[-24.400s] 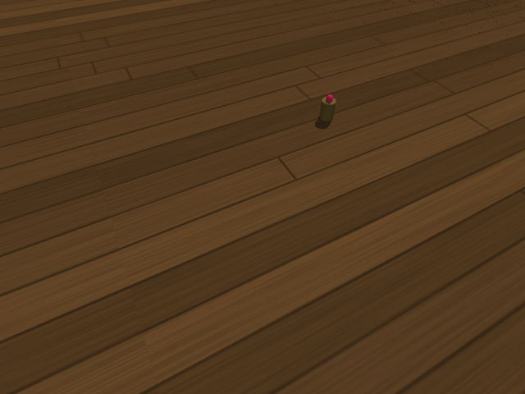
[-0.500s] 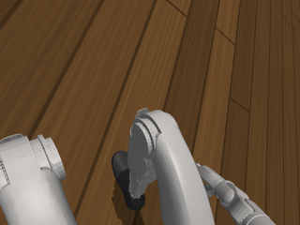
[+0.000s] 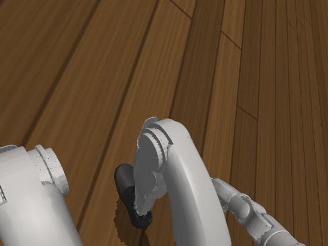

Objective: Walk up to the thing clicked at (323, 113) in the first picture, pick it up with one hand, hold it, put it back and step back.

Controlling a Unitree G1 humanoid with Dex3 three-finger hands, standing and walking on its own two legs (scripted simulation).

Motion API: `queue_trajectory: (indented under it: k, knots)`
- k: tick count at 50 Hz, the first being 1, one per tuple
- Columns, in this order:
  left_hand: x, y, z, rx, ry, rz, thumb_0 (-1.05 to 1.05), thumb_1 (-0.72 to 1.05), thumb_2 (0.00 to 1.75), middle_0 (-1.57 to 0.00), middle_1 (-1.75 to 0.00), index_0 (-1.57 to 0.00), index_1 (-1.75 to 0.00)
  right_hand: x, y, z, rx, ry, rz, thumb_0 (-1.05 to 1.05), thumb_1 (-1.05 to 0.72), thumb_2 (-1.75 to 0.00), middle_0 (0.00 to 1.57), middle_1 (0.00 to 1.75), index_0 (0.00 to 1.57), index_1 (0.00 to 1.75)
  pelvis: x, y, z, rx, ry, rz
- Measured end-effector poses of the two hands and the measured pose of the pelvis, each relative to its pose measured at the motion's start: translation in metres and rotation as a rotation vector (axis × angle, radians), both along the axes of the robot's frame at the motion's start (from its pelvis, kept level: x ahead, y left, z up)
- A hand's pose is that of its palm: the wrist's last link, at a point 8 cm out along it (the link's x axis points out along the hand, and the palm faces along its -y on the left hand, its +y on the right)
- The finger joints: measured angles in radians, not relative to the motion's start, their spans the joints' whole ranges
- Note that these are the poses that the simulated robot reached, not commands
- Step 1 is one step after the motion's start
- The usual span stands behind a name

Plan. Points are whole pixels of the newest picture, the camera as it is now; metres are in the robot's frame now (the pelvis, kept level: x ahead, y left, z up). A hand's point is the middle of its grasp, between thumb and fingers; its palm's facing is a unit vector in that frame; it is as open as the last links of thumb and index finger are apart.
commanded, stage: loosen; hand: left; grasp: from the side
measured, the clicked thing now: out of the picture +0.43 +0.34 -0.20
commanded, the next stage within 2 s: open in 0.06 s
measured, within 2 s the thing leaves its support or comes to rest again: neither
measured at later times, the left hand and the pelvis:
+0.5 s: hand out of the picture +0.42 +0.35 -0.15, palm faces +0.53 -0.85 +0.01, open 14.1 cm; pelvis +0.00 +0.00 +0.00, yaw -1 degrees
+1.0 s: hand out of the picture +0.41 +0.42 -0.08, palm faces +0.55 -0.83 -0.04, open 17.5 cm; pelvis +0.00 +0.00 +0.01, yaw +1 degrees
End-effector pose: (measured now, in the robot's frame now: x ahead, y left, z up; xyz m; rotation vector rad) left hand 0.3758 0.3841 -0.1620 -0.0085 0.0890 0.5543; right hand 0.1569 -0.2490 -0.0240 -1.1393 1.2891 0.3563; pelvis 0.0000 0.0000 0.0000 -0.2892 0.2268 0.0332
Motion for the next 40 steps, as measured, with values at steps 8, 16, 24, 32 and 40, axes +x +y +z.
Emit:
queue_trajectory:
  k: [8,16,24,32,40]
  knots:
    - [0.002,-0.001,0.002,0.005,-0.039,0.020,-0.01,-0.44,0.85,-0.64,-0.87,-0.90,-1.02,0.004,0.002,0.002,-0.007,-0.011,0.022,-0.01,-0.92,-0.89,0.21,0.30,0.20,0.30,-0.002,-0.001,-0.001,-0.002,-0.014,-0.003]
    - [0.006,0.003,0.012,0.022,-0.048,0.005,-0.01,-0.40,0.57,-0.66,-0.71,-0.79,-0.76,0.003,0.004,0.001,0.005,-0.024,0.017,-0.01,-0.92,-0.89,0.21,0.30,0.20,0.30,-0.003,0.000,-0.001,-0.003,-0.014,-0.007]
    - [0.002,-0.001,0.010,0.000,-0.035,0.004,-0.01,-0.47,0.34,-0.51,-0.49,-0.56,-0.49,-0.001,0.007,0.003,0.015,-0.029,0.014,-0.01,-0.92,-0.89,0.21,0.30,0.20,0.30,-0.004,0.000,0.000,-0.004,-0.017,-0.010]
    - [0.002,0.002,0.010,0.005,-0.060,0.017,0.01,-0.55,0.17,-0.32,-0.27,-0.34,-0.26,-0.002,0.007,0.004,0.001,-0.017,0.021,-0.01,-0.92,-0.89,0.21,0.30,0.20,0.30,-0.005,0.001,0.000,-0.005,-0.021,-0.010]
    - [0.007,0.011,0.015,0.020,-0.081,0.008,0.00,-0.60,0.07,-0.15,-0.12,-0.17,-0.11,0.000,0.008,0.006,-0.005,-0.028,0.010,-0.01,-0.91,-0.89,0.21,0.30,0.20,0.30,-0.004,0.002,0.001,-0.012,-0.018,-0.013]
